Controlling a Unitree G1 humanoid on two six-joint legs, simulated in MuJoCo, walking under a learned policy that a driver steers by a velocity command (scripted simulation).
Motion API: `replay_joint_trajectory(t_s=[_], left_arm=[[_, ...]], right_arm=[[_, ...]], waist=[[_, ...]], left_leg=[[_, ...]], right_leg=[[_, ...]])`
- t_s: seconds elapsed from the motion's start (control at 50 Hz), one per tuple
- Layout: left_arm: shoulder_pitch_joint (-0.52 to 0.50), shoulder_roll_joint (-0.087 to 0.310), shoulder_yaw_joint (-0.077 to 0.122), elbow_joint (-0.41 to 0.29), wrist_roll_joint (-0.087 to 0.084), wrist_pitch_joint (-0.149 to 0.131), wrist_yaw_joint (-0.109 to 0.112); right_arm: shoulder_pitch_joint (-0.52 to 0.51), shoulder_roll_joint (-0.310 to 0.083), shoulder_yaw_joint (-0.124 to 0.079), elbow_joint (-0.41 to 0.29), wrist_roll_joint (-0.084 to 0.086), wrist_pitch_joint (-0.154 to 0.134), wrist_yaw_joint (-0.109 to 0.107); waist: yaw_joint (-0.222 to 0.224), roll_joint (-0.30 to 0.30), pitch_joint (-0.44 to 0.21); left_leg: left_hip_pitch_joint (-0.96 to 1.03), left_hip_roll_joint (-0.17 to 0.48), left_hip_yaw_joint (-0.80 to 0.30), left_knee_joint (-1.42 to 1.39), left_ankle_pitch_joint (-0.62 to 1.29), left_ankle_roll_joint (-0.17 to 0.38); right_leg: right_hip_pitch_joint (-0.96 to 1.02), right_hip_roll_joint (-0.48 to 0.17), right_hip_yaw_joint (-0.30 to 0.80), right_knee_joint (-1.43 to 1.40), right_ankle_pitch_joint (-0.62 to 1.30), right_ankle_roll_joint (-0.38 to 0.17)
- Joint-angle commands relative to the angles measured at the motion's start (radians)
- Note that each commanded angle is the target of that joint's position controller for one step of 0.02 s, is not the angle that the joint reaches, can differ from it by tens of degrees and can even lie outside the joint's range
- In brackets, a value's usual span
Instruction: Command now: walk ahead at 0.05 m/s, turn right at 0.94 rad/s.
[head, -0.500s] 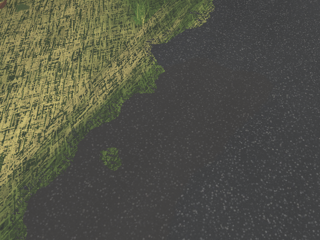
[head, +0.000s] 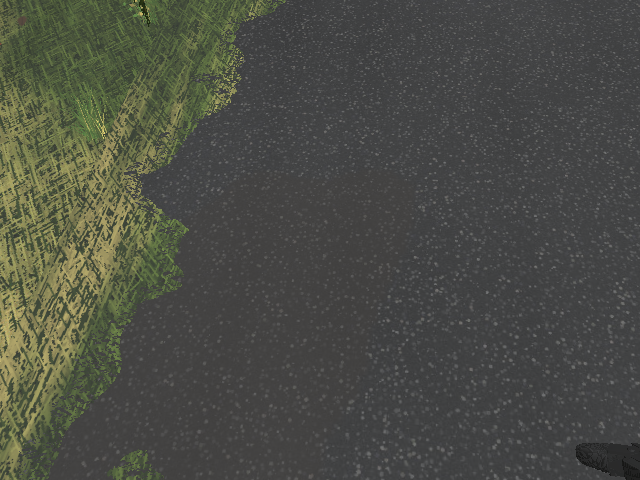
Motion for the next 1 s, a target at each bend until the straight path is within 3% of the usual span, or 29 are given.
replay_joint_trajectory(t_s=[0.02,0.04,0.06,0.08,0.1,0.12,0.14,0.16,0.18,0.24,0.32,0.42,0.5,0.52,0.54,0.56,0.58,0.6,0.62,0.64,0.66,0.68,0.7,0.72,0.76,0.8,0.82,0.9,1.0], left_arm=[[-0.009,0.118,0.036,-0.081,0.001,-0.006,-0.003],[-0.027,0.115,0.035,-0.089,-0.002,-0.006,-0.006],[-0.026,0.094,0.028,-0.091,-0.009,-0.005,-0.012],[0.063,0.030,0.008,-0.076,-0.002,-0.003,-0.018],[0.090,0.057,0.012,-0.108,-0.006,-0.009,-0.028],[0.074,0.165,0.038,-0.097,0.001,-0.020,-0.039],[0.061,0.202,0.050,-0.072,-0.007,-0.017,-0.041],[0.068,0.188,0.049,-0.049,-0.006,-0.005,-0.036],[0.085,0.166,0.041,-0.042,-0.001,0.005,-0.032],[0.048,0.101,0.015,-0.068,-0.008,0.003,-0.033],[-0.015,0.076,0.006,-0.092,-0.004,-0.005,-0.033],[-0.020,0.052,0.000,-0.084,0.004,-0.002,-0.048],[-0.010,0.062,0.014,-0.075,0.001,0.019,-0.067],[0.014,0.060,0.021,-0.066,0.000,0.024,-0.071],[0.060,0.067,0.032,-0.046,-0.001,0.026,-0.067],[0.142,0.128,0.058,-0.018,0.002,0.022,-0.055],[0.158,0.273,0.084,-0.040,0.007,0.010,-0.036],[0.121,0.239,0.067,-0.076,0.056,-0.023,-0.045],[0.096,0.179,0.044,-0.063,0.065,-0.045,-0.051],[0.044,0.131,0.027,-0.047,0.049,-0.056,-0.046],[-0.006,0.071,0.005,-0.042,0.031,-0.058,-0.040],[-0.047,0.034,-0.015,-0.033,0.028,-0.061,-0.034],[-0.059,-0.009,-0.036,-0.018,0.039,-0.067,-0.031],[-0.067,-0.023,-0.042,-0.003,0.052,-0.073,-0.030],[-0.086,0.008,-0.033,0.006,0.068,-0.078,-0.023],[-0.064,0.079,-0.010,0.024,0.063,-0.065,-0.013],[-0.051,0.093,-0.003,0.032,0.059,-0.058,-0.011],[-0.059,0.077,0.003,0.046,0.049,-0.048,-0.011],[-0.091,0.090,0.021,0.050,0.032,-0.046,-0.016]], right_arm=[[-0.046,-0.108,-0.040,-0.072,0.003,-0.042,0.013],[-0.018,-0.116,-0.047,-0.058,0.007,-0.046,0.017],[0.016,-0.121,-0.053,-0.041,0.009,-0.046,0.019],[0.005,-0.153,-0.059,-0.053,-0.004,-0.035,0.013],[0.016,-0.199,-0.067,-0.064,-0.040,-0.015,0.010],[0.035,-0.161,-0.070,-0.071,-0.041,-0.012,0.007],[-0.002,-0.113,-0.058,-0.089,-0.030,-0.006,-0.001],[-0.026,-0.091,-0.049,-0.099,-0.020,0.007,-0.010],[-0.040,-0.093,-0.044,-0.106,-0.012,0.017,-0.020],[-0.005,-0.105,-0.040,-0.093,-0.028,0.035,-0.035],[0.054,-0.131,-0.054,-0.069,-0.030,0.041,-0.033],[0.021,-0.166,-0.074,-0.055,-0.018,0.040,-0.011],[0.027,-0.180,-0.089,-0.035,0.011,0.028,0.015],[0.022,-0.177,-0.090,-0.030,0.021,0.026,0.018],[0.037,-0.156,-0.088,-0.017,0.030,0.026,0.021],[0.093,-0.110,-0.080,0.006,0.024,0.028,0.029],[0.096,-0.054,-0.056,-0.049,-0.028,0.028,0.037],[-0.006,-0.089,-0.061,-0.075,-0.026,0.022,0.025],[-0.038,-0.130,-0.069,-0.066,0.005,0.028,0.017],[-0.012,-0.118,-0.067,-0.047,0.015,0.034,0.009],[0.023,-0.115,-0.065,-0.015,0.005,0.041,0.003],[0.072,-0.106,-0.062,0.010,-0.004,0.049,0.005],[0.116,-0.092,-0.057,0.037,0.000,0.053,0.012],[0.142,-0.079,-0.052,0.052,0.010,0.057,0.018],[0.101,-0.076,-0.042,0.034,0.023,0.062,0.021],[0.063,-0.104,-0.044,-0.003,0.022,0.068,0.024],[0.062,-0.116,-0.046,-0.015,0.024,0.072,0.026],[0.075,-0.094,-0.045,-0.044,0.024,0.086,0.034],[0.094,-0.071,-0.046,-0.080,0.030,0.090,0.055]], waist=[[0.001,-0.190,-0.168],[-0.015,-0.189,-0.165],[-0.029,-0.135,-0.172],[0.020,0.024,-0.229],[0.045,0.251,-0.228],[0.016,0.238,-0.222],[0.006,0.167,-0.172],[0.008,0.110,-0.138],[0.005,0.092,-0.106],[-0.022,0.115,-0.073],[-0.069,0.138,-0.121],[-0.055,0.151,-0.139],[-0.038,0.156,-0.138],[-0.016,0.145,-0.145],[0.007,0.117,-0.152],[0.026,-0.024,-0.143],[-0.026,-0.395,-0.128],[0.051,-0.317,-0.238],[0.053,-0.208,-0.219],[0.015,-0.171,-0.184],[-0.008,-0.132,-0.182],[-0.037,-0.143,-0.185],[-0.056,-0.144,-0.195],[-0.062,-0.143,-0.186],[-0.038,-0.139,-0.132],[-0.009,-0.154,-0.097],[0.001,-0.148,-0.084],[0.007,-0.116,-0.052],[-0.010,-0.122,-0.097]], left_leg=[[0.104,-0.020,0.020,-0.166,0.009,0.019],[0.179,-0.008,0.032,-0.259,0.063,0.028],[0.304,0.047,0.031,-0.377,0.190,0.055],[0.489,0.238,-0.105,-0.355,0.294,0.144],[0.526,0.427,-0.313,-0.349,0.464,0.308],[0.490,0.484,-0.372,-0.367,0.379,0.368],[0.443,0.411,-0.254,-0.362,0.262,0.334],[0.408,0.343,-0.152,-0.357,0.156,0.286],[0.367,0.315,-0.089,-0.365,0.142,0.269],[0.353,0.272,0.061,-0.402,0.206,0.275],[0.478,0.334,0.119,-0.406,0.254,0.314],[0.428,0.375,0.237,-0.405,0.233,0.297],[0.433,0.417,0.297,-0.344,0.251,0.252],[0.427,0.416,0.323,-0.296,0.240,0.222],[0.382,0.392,0.365,-0.211,0.191,0.172],[0.234,0.317,0.431,-0.021,0.062,0.098],[-0.160,0.168,0.478,0.338,-0.450,-0.005],[-0.228,0.110,0.265,0.520,-0.478,-0.009],[-0.220,0.136,0.234,0.571,-0.390,0.017],[-0.215,0.153,0.225,0.536,-0.306,0.037],[-0.186,0.169,0.219,0.504,-0.241,0.035],[-0.107,0.164,0.230,0.499,-0.171,0.025],[-0.022,0.162,0.228,0.478,-0.121,0.019],[0.023,0.158,0.224,0.420,-0.091,0.012],[0.058,0.147,0.212,0.271,-0.068,0.008],[0.021,0.144,0.231,0.242,-0.117,0.003],[-0.007,0.151,0.235,0.247,-0.148,0.003],[-0.061,0.180,0.248,0.247,-0.210,0.005],[0.029,0.156,0.318,0.118,-0.207,0.043]], right_leg=[[0.181,-0.235,0.282,-0.051,0.172,-0.069],[0.158,-0.217,0.290,-0.027,0.136,-0.056],[0.097,-0.169,0.255,0.051,-0.055,-0.027],[-0.036,-0.091,0.137,0.234,-0.423,0.014],[-0.208,-0.004,-0.048,0.433,-0.570,0.068],[-0.281,-0.103,-0.095,0.613,-0.486,0.118],[-0.293,-0.145,-0.121,0.673,-0.397,0.135],[-0.304,-0.167,-0.146,0.724,-0.330,0.146],[-0.318,-0.178,-0.183,0.795,-0.281,0.154],[-0.351,-0.236,-0.298,0.781,-0.202,0.170],[-0.374,-0.320,-0.322,0.649,-0.191,0.196],[-0.207,-0.346,-0.375,0.434,-0.173,0.159],[-0.074,-0.323,-0.427,0.223,-0.187,0.098],[-0.014,-0.307,-0.442,0.128,-0.146,0.075],[0.086,-0.276,-0.447,0.022,-0.079,0.041],[0.251,-0.294,-0.337,-0.097,0.098,-0.015],[0.449,-0.573,0.074,-0.078,0.578,-0.159],[0.362,-0.661,0.167,-0.122,0.555,-0.306],[0.331,-0.619,0.034,-0.137,0.483,-0.267],[0.295,-0.563,-0.055,-0.129,0.409,-0.202],[0.280,-0.523,-0.119,-0.120,0.376,-0.154],[0.228,-0.497,-0.186,-0.124,0.414,-0.139],[0.190,-0.475,-0.243,-0.132,0.430,-0.128],[0.173,-0.464,-0.286,-0.143,0.408,-0.123],[0.156,-0.462,-0.329,-0.160,0.328,-0.113],[0.189,-0.516,-0.295,-0.174,0.288,-0.147],[0.208,-0.545,-0.275,-0.179,0.265,-0.164],[0.244,-0.597,-0.269,-0.176,0.266,-0.184],[0.279,-0.600,-0.364,-0.105,0.424,-0.144]])
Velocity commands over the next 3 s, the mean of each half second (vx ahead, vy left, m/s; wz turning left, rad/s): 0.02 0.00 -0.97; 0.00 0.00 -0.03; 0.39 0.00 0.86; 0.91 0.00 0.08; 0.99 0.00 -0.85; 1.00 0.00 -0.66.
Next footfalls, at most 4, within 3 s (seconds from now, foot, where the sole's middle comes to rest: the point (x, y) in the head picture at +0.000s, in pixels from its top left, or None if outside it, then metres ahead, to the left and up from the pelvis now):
0.08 left None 0.15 0.14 -0.77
0.56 right None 0.01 -0.10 -0.77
1.08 left None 0.14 0.10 -0.77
1.54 right None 0.35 -0.15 -0.77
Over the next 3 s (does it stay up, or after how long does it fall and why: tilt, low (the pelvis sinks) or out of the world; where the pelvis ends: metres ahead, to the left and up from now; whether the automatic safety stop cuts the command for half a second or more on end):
stays up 1.44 -0.26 0.00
